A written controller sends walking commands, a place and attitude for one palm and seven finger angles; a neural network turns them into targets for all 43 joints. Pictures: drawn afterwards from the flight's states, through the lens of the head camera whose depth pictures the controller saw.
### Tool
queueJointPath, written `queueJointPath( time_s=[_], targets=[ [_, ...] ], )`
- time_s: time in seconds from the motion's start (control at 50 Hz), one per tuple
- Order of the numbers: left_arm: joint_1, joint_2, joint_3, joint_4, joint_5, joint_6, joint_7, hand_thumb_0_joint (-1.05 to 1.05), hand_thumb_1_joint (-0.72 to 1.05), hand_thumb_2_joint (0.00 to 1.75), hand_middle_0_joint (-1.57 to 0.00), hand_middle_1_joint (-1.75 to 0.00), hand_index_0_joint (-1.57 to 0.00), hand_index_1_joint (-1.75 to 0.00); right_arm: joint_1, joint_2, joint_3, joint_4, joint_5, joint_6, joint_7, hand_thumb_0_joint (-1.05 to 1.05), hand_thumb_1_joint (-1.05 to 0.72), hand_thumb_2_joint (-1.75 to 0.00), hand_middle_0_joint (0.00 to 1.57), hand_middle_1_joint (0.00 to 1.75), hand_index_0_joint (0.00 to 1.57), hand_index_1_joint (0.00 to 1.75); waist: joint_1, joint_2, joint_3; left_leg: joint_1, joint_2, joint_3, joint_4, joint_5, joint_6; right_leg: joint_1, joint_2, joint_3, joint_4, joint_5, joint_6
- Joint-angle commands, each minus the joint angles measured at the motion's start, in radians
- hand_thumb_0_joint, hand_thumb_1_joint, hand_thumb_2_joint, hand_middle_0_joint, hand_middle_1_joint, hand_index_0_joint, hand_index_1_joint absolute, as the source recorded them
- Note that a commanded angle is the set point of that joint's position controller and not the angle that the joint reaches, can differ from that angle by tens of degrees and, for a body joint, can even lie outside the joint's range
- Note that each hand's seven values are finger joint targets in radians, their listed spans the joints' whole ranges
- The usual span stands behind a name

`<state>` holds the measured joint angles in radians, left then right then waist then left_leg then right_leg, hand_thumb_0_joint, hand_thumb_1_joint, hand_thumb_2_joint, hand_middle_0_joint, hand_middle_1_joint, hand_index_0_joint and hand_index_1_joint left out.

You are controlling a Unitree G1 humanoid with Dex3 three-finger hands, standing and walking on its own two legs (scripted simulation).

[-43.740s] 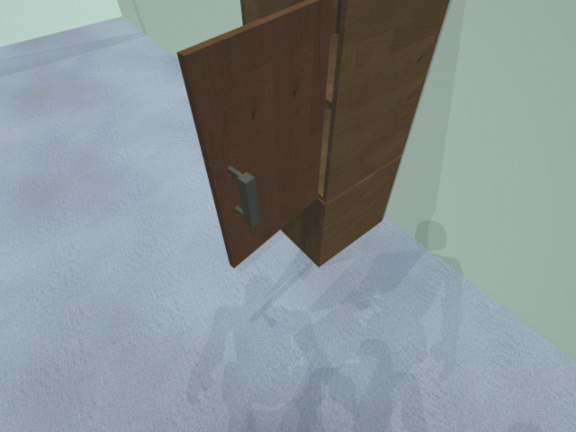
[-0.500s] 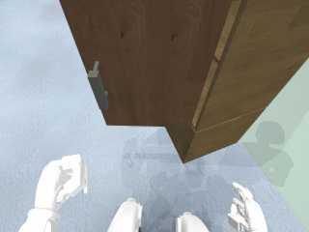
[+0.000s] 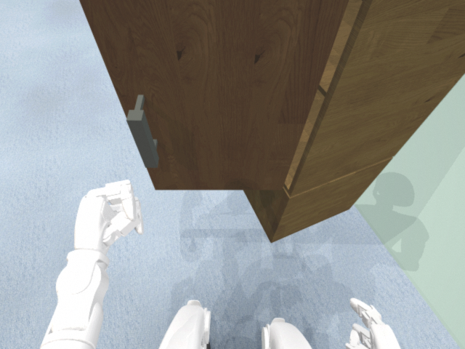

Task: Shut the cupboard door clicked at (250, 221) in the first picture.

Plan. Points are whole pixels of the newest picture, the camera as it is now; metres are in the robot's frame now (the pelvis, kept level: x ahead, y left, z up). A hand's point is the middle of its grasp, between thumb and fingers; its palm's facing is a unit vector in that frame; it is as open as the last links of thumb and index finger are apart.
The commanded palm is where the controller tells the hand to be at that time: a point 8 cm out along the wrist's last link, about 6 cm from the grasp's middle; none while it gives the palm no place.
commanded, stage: bring the fist close to the handle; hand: left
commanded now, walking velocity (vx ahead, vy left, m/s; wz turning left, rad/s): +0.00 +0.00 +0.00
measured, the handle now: (146, 132) +0.50 +0.20 +0.04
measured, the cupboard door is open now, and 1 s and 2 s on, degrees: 67 67 50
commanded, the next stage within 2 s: push the door shut along its arc in 0.82 s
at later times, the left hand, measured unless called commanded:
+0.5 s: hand (157, 172) +0.40 +0.16 +0.05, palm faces +0.06 -1.00 -0.02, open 3.1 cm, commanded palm +0.37 +0.20 +0.04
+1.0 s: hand (155, 176) +0.39 +0.16 +0.04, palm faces +0.03 -1.00 -0.03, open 3.1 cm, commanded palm +0.38 +0.21 +0.04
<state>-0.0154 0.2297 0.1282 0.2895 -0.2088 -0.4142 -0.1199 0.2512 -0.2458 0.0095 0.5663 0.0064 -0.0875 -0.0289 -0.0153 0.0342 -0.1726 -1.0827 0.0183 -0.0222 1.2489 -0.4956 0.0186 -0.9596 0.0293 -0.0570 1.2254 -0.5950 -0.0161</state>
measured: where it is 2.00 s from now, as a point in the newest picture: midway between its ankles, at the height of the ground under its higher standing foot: outside the picture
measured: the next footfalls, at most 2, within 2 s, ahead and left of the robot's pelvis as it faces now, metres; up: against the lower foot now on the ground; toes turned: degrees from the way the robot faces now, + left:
none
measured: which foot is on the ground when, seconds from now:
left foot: down 0.00-1.00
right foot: down 0.00-1.00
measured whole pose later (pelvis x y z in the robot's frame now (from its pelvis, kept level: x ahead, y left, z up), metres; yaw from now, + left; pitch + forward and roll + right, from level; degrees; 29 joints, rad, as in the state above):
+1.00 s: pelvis -0.01 -0.01 +0.00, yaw +0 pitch +20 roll -2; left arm -0.44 0.26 0.21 0.78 -0.18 -0.51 -0.15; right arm 0.24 -0.25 -0.01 0.63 0.01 -0.02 -0.02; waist -0.04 0.02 -0.16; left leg -1.11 0.03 -0.01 1.22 -0.47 0.01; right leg -1.00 0.04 -0.05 1.22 -0.57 -0.03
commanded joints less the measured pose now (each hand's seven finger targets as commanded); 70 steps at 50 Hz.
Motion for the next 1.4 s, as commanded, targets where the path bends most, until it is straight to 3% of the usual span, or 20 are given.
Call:
queueJointPath(
  time_s=[0.0,0.06,0.16,0.28,0.36,0.4,0.44,0.5,0.54,0.6,0.64,0.74,0.8,0.86,0.96,1.02,1.06,1.16,1.22,1.38],
  targets=[
    [-0.283,0.069,-0.013,-0.169,0.000,-0.054,-0.021,0.00,0.90,0.90,-1.30,-1.50,-1.30,-1.50,0.000,-0.149,-0.061,-0.119,0.008,-0.044,-0.011,0.00,-0.90,-0.90,0.20,0.30,0.20,0.30,-0.031,0.042,-0.300,0.366,0.008,-0.056,-0.192,0.181,-0.001,0.026,0.001,0.013,-0.184,0.239,-0.019],
    [-0.402,0.123,0.054,-0.168,-0.003,-0.074,0.021,0.00,0.90,0.90,-1.30,-1.50,-1.30,-1.50,0.001,-0.151,-0.060,-0.097,0.002,-0.042,-0.016,0.00,-0.90,-0.90,0.20,0.30,0.20,0.30,-0.025,0.051,-0.360,0.396,0.008,-0.062,-0.183,0.217,-0.004,0.028,0.001,0.014,-0.170,0.264,-0.019],
    [-0.433,0.126,0.080,-0.052,0.033,-0.104,0.082,0.00,0.90,0.90,-1.30,-1.50,-1.30,-1.50,0.011,-0.142,-0.060,-0.076,-0.008,-0.027,0.001,0.00,-0.90,-0.90,0.20,0.30,0.20,0.30,-0.019,0.035,-0.381,0.400,0.007,-0.052,-0.180,0.258,-0.008,0.037,0.003,0.013,-0.160,0.299,-0.016],
    [-0.541,0.130,0.070,0.152,0.050,-0.061,0.048,0.00,0.90,0.90,-1.30,-1.50,-1.30,-1.50,0.043,-0.148,-0.059,-0.065,-0.001,0.009,0.006,0.00,-0.90,-0.90,0.20,0.30,0.20,0.30,-0.047,-0.015,-0.314,0.314,0.003,-0.024,-0.179,0.212,0.001,0.071,0.003,0.035,-0.198,0.307,-0.008],
    [-0.657,0.158,0.109,0.154,0.023,-0.097,0.029,0.00,0.90,0.90,-1.30,-1.50,-1.30,-1.50,0.054,-0.151,-0.065,-0.050,0.000,0.011,0.000,0.00,-0.90,-0.90,0.20,0.30,0.20,0.30,-0.044,0.007,-0.385,0.347,0.003,-0.023,-0.161,0.262,0.001,0.089,0.001,0.045,-0.188,0.358,-0.010],
    [-0.734,0.133,0.084,0.157,0.022,-0.129,0.028,0.00,0.90,0.90,-1.30,-1.50,-1.30,-1.50,0.059,-0.146,-0.066,-0.036,-0.003,0.008,0.002,0.00,-0.90,-0.90,0.20,0.30,0.20,0.30,-0.060,0.015,-0.397,0.365,0.003,-0.026,-0.153,0.265,0.001,0.070,0.001,0.043,-0.183,0.356,-0.007],
    [-0.680,0.175,0.125,0.180,0.031,-0.151,0.032,0.00,0.90,0.90,-1.30,-1.50,-1.30,-1.50,0.071,-0.152,-0.070,-0.034,-0.007,0.007,0.006,0.00,-0.90,-0.90,0.20,0.30,0.20,0.30,-0.036,0.026,-0.414,0.369,0.003,-0.028,-0.154,0.287,-0.001,0.077,0.006,0.042,-0.172,0.368,-0.012],
    [-0.642,0.132,0.086,0.216,0.050,-0.153,0.032,0.00,0.90,0.90,-1.30,-1.50,-1.30,-1.50,0.071,-0.147,-0.073,-0.031,-0.007,0.018,0.018,0.00,-0.90,-0.90,0.20,0.30,0.20,0.30,-0.040,0.029,-0.402,0.375,0.005,-0.019,-0.162,0.286,-0.001,0.060,0.003,0.040,-0.176,0.369,-0.008],
    [-0.571,0.160,0.124,0.244,0.047,-0.136,0.032,0.00,0.90,0.90,-1.30,-1.50,-1.30,-1.50,0.082,-0.153,-0.075,-0.044,-0.007,0.028,0.024,0.00,-0.90,-0.90,0.20,0.30,0.20,0.30,-0.020,0.004,-0.397,0.351,-0.001,-0.013,-0.172,0.289,0.002,0.099,0.006,0.041,-0.184,0.381,-0.010],
    [-0.579,0.159,0.128,0.230,0.034,-0.126,0.031,0.00,0.90,0.90,-1.30,-1.50,-1.30,-1.50,0.073,-0.144,-0.072,-0.055,-0.001,0.044,0.021,0.00,-0.90,-0.90,0.20,0.30,0.20,0.30,-0.028,-0.055,-0.369,0.295,-0.006,0.007,-0.180,0.257,0.010,0.154,-0.001,0.062,-0.209,0.392,0.002],
    [-0.618,0.207,0.170,0.210,0.029,-0.138,0.037,0.00,0.90,0.90,-1.30,-1.50,-1.30,-1.50,0.074,-0.146,-0.071,-0.055,0.000,0.044,0.014,0.00,-0.90,-0.90,0.20,0.30,0.20,0.30,-0.024,-0.057,-0.361,0.268,-0.008,0.009,-0.175,0.241,0.013,0.171,0.000,0.073,-0.210,0.381,0.002],
    [-0.671,0.224,0.176,0.161,0.034,-0.215,0.034,0.00,0.90,0.90,-1.30,-1.50,-1.30,-1.50,0.065,-0.144,-0.074,-0.038,-0.008,0.035,0.006,0.00,-0.90,-0.90,0.20,0.30,0.20,0.30,-0.031,-0.022,-0.392,0.287,-0.007,0.008,-0.159,0.238,0.014,0.161,-0.001,0.084,-0.195,0.379,0.001],
    [-0.703,0.153,0.095,0.217,0.044,-0.217,0.006,0.00,0.90,0.90,-1.30,-1.50,-1.30,-1.50,0.059,-0.142,-0.073,-0.019,-0.006,0.030,0.008,0.00,-0.90,-0.90,0.20,0.30,0.20,0.30,-0.064,0.003,-0.346,0.298,-0.004,0.006,-0.156,0.188,0.013,0.085,-0.004,0.078,-0.208,0.316,0.004],
    [-0.711,0.161,0.095,0.304,0.033,-0.179,-0.025,0.00,0.90,0.90,-1.30,-1.50,-1.30,-1.50,0.064,-0.151,-0.070,-0.013,0.002,0.032,0.002,0.00,-0.90,-0.90,0.20,0.30,0.20,0.30,-0.070,-0.012,-0.308,0.275,-0.004,-0.001,-0.162,0.143,0.013,0.064,-0.004,0.080,-0.228,0.257,0.002],
    [-0.772,0.190,0.121,0.280,0.012,-0.151,-0.044,0.00,0.90,0.90,-1.30,-1.50,-1.30,-1.50,0.067,-0.157,-0.071,-0.021,0.007,0.030,-0.003,0.00,-0.90,-0.90,0.20,0.30,0.20,0.30,-0.051,0.030,-0.404,0.347,0.000,-0.018,-0.162,0.205,0.007,0.067,-0.003,0.060,-0.198,0.307,-0.007],
    [-0.895,0.207,0.117,0.297,0.028,-0.169,-0.035,0.00,0.90,0.90,-1.30,-1.50,-1.30,-1.50,0.071,-0.155,-0.068,-0.006,0.004,0.028,-0.006,0.00,-0.90,-0.90,0.20,0.30,0.20,0.30,-0.078,0.024,-0.384,0.343,0.003,-0.028,-0.148,0.199,0.010,0.025,0.001,0.058,-0.189,0.293,-0.004],
    [-0.926,0.251,0.148,0.320,0.042,-0.185,-0.030,0.00,0.90,0.90,-1.30,-1.50,-1.30,-1.50,0.077,-0.159,-0.068,0.005,0.001,0.026,-0.007,0.00,-0.90,-0.90,0.20,0.30,0.20,0.30,-0.074,0.036,-0.407,0.350,0.005,-0.032,-0.138,0.213,0.008,0.014,0.001,0.058,-0.174,0.299,-0.007],
    [-0.952,0.242,0.134,0.467,0.066,-0.156,-0.052,0.00,0.90,0.90,-1.30,-1.50,-1.30,-1.50,0.103,-0.167,-0.065,0.010,0.000,0.037,0.004,0.00,-0.90,-0.90,0.20,0.30,0.20,0.30,-0.082,0.054,-0.395,0.348,0.008,-0.042,-0.139,0.223,0.004,-0.031,0.004,0.042,-0.161,0.288,-0.012],
    [-1.012,0.252,0.130,0.518,0.064,-0.130,-0.078,0.00,0.90,0.90,-1.30,-1.50,-1.30,-1.50,0.120,-0.172,-0.067,0.008,0.004,0.049,0.004,0.00,-0.90,-0.90,0.20,0.30,0.20,0.30,-0.108,-0.001,-0.380,0.309,0.008,-0.040,-0.132,0.198,0.012,-0.024,0.006,0.049,-0.173,0.277,-0.007],
    [-1.152,0.289,0.140,0.588,0.050,-0.121,-0.150,0.00,0.90,0.90,-1.30,-1.50,-1.30,-1.50,0.163,-0.185,-0.067,0.027,0.009,0.055,0.008,0.00,-0.90,-0.90,0.20,0.30,0.20,0.30,-0.134,0.034,-0.417,0.315,0.012,-0.055,-0.103,0.208,0.016,-0.076,0.011,0.049,-0.159,0.258,-0.013]
  ],
)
